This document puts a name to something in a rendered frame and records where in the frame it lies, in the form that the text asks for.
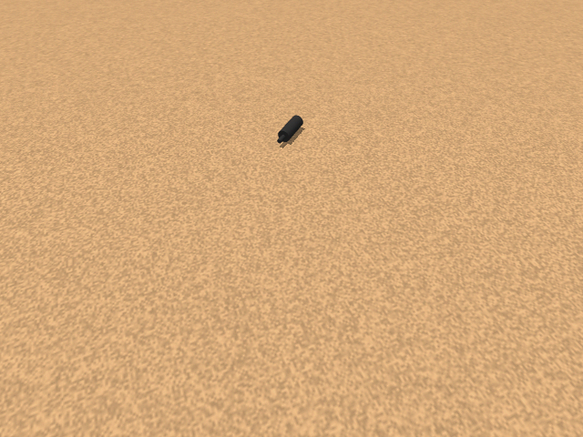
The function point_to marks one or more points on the bottle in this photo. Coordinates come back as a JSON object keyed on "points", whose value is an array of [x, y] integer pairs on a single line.
{"points": [[290, 129]]}

